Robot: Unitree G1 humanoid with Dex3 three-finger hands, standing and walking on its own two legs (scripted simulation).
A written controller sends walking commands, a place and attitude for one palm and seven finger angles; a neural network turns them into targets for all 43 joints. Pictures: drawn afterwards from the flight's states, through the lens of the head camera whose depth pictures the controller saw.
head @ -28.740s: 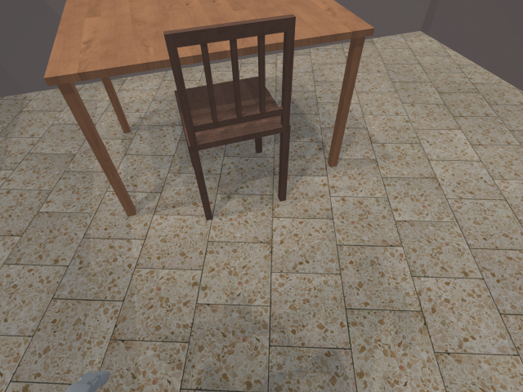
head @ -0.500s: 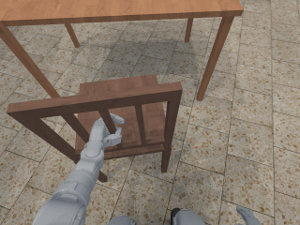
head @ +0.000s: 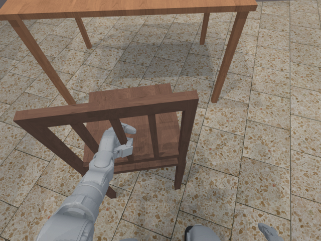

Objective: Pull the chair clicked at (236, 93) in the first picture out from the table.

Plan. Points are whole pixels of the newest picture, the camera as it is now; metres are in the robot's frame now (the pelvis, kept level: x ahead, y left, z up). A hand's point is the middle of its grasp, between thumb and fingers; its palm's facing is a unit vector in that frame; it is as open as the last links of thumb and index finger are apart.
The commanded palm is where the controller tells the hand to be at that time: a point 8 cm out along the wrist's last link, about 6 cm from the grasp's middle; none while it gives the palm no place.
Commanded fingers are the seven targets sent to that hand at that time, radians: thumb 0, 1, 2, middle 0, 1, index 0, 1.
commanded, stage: stop walking, hand still on the chair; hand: left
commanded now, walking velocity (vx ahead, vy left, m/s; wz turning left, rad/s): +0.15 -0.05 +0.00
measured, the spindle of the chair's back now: (123, 141) +0.39 +0.11 -0.07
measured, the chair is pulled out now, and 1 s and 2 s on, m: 0.52 0.57 0.57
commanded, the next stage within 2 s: open the thumb and straighten the fingers in 0.82 s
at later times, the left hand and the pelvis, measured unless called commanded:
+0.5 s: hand (126, 164) +0.31 +0.09 -0.05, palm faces -0.11 -0.98 -0.19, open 5.3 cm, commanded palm +0.30 +0.14 -0.04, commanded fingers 0.00 0.90 0.90 -0.50 -1.45 -0.50 -1.45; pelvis +0.02 +0.00 +0.01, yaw -3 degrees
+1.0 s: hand (125, 164) +0.31 +0.09 -0.05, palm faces -0.10 -0.98 -0.15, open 5.3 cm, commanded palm +0.29 +0.15 -0.03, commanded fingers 0.00 0.30 0.61 -0.50 -1.45 -0.50 -1.45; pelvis +0.02 +0.00 +0.01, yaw -2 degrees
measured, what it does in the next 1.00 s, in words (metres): stands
